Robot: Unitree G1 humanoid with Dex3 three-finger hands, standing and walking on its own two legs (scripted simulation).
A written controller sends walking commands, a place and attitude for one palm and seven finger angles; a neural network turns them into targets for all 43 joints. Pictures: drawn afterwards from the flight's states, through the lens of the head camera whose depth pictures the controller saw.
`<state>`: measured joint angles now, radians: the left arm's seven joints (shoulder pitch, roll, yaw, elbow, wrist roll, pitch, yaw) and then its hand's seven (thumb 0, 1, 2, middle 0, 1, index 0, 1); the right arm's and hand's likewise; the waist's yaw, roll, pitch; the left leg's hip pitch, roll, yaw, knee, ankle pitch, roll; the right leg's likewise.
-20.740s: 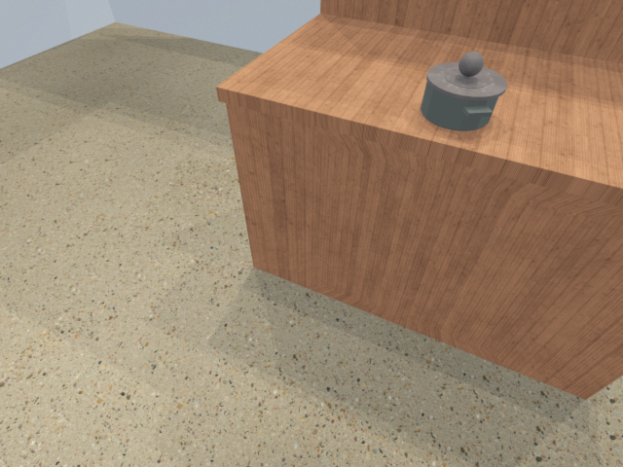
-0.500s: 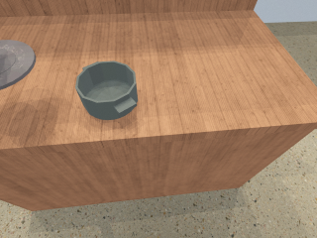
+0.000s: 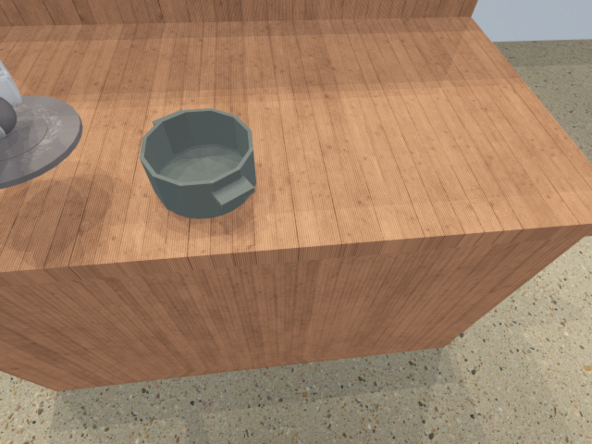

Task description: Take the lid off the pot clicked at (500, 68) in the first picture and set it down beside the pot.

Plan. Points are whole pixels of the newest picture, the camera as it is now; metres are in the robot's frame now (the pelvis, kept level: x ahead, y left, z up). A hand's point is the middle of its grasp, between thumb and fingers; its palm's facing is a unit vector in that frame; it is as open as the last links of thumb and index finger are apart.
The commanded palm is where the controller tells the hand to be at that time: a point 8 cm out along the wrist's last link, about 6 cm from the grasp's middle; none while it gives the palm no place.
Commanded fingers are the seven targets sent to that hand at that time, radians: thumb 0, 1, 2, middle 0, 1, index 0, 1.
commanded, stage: lower the lid onto the table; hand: left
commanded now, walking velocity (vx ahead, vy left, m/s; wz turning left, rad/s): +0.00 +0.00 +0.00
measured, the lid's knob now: out of the picture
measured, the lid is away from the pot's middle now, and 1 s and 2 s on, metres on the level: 0.23 0.23 0.24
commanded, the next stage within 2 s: open the fingers wide in 1.48 s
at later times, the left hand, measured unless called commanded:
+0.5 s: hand out of the picture +0.47 +0.33 +0.18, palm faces -0.38 -0.20 -0.90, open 8.1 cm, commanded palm +0.49 +0.33 +0.24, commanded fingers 0.00 0.67 0.91 -0.81 -1.10 -0.77 -1.08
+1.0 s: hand (3, 153) +0.46 +0.34 +0.14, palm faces -0.43 -0.21 -0.88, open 8.1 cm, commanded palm +0.50 +0.34 +0.21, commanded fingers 0.00 0.67 0.91 -0.81 -1.10 -0.77 -1.08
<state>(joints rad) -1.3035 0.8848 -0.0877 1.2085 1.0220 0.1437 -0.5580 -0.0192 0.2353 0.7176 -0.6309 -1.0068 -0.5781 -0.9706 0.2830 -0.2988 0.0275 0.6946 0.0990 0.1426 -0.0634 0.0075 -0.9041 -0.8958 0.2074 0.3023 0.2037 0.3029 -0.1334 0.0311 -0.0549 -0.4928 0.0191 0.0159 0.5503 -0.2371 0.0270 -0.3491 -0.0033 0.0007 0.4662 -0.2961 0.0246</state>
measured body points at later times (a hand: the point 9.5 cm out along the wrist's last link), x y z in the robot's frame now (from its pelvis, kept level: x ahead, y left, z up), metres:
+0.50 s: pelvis +0.00 +0.01 +0.00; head +0.07 +0.02 +0.44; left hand +0.49 +0.34 +0.23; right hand +0.02 -0.28 -0.12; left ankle +0.01 +0.10 -0.73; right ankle -0.05 -0.14 -0.73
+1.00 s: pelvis -0.01 +0.01 -0.01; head +0.07 +0.03 +0.43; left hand +0.48 +0.35 +0.19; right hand +0.01 -0.28 -0.12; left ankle +0.01 +0.10 -0.73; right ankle -0.05 -0.14 -0.73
